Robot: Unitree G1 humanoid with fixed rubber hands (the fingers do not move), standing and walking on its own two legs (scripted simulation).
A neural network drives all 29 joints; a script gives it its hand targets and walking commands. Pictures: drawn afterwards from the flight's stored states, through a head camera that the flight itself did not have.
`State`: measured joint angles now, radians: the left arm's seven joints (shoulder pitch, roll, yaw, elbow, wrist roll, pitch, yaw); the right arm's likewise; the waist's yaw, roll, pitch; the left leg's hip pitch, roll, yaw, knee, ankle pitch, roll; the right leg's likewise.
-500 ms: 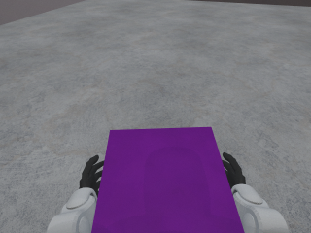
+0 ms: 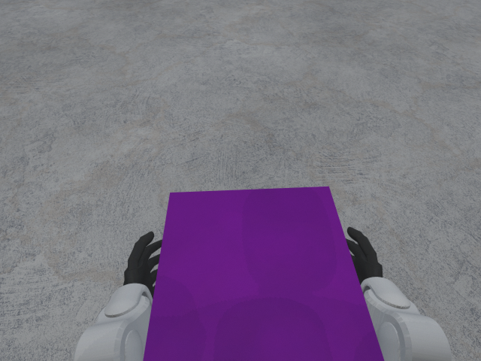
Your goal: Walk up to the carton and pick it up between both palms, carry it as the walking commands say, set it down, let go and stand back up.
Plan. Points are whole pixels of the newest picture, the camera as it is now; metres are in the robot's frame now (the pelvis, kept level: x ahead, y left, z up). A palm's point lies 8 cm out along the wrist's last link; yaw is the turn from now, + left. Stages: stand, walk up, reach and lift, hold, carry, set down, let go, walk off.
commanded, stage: carry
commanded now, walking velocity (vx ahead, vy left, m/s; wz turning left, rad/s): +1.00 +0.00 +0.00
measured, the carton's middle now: (253, 304) +0.22 +0.02 +0.01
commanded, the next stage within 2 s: none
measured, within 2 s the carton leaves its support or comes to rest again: neither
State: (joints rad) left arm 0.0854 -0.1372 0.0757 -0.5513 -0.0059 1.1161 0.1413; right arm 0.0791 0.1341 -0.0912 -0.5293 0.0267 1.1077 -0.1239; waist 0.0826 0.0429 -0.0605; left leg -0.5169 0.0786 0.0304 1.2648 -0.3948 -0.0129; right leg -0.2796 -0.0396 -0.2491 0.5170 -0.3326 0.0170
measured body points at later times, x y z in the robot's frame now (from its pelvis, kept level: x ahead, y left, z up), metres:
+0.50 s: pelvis +0.53 -0.02 -0.04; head +0.53 +0.02 +0.41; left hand +0.78 +0.12 +0.02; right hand +0.75 -0.20 +0.04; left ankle +0.21 +0.10 -0.63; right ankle +0.61 -0.12 -0.73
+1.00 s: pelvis +0.94 +0.02 +0.00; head +0.98 +0.03 +0.45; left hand +1.22 +0.12 +0.07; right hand +1.14 -0.19 +0.08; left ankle +0.79 +0.07 -0.73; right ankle +0.98 -0.08 -0.70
